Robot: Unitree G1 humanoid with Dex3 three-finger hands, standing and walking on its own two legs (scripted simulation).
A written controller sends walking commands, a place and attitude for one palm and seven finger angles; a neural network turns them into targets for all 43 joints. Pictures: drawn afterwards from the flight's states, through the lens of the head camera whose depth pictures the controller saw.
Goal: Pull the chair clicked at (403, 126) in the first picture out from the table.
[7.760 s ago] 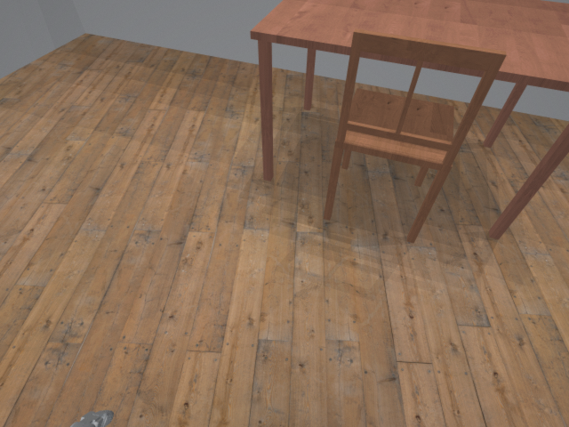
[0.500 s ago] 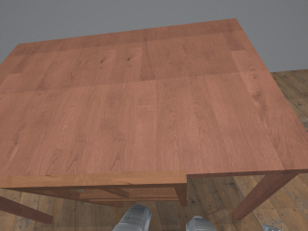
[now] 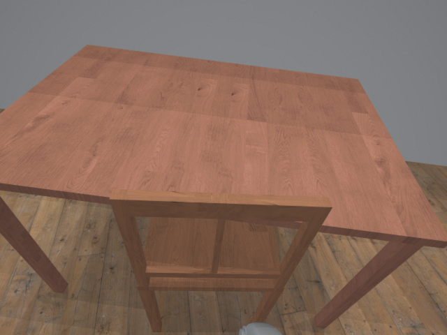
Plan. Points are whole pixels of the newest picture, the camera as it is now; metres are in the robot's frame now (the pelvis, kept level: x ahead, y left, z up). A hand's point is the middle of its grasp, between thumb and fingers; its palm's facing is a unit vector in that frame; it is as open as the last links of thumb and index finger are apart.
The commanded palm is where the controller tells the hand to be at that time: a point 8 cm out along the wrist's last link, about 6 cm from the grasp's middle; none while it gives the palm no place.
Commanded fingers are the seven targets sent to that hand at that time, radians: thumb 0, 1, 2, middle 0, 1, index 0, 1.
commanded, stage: come to a stop and stand still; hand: left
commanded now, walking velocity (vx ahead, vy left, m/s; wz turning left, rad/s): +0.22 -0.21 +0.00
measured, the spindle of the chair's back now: (217, 246) +0.35 +0.04 -0.10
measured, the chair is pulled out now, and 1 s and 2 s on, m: -0.08 -0.08 -0.08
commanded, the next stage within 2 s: look again from close up in 1.16 s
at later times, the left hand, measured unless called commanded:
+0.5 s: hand out of the picture +0.07 +0.15 -0.17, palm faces -0.08 -0.97 -0.23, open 7.2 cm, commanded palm none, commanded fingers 0.00 0.90 0.90 -0.20 -0.30 -0.20 -0.30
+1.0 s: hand out of the picture +0.00 +0.12 -0.17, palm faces +0.01 -0.97 -0.23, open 7.2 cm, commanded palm none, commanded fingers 0.00 0.90 0.90 -0.20 -0.30 -0.20 -0.30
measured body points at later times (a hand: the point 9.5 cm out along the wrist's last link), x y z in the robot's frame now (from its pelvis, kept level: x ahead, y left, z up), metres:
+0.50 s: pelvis +0.00 -0.02 +0.00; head +0.00 -0.02 +0.45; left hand +0.08 +0.20 -0.15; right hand -0.13 -0.15 -0.16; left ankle -0.06 +0.06 -0.73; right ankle +0.00 -0.14 -0.73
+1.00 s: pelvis -0.01 -0.06 +0.01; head -0.02 -0.06 +0.46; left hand +0.00 +0.17 -0.15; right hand +0.00 -0.30 -0.15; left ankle -0.06 +0.06 -0.73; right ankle +0.00 -0.14 -0.73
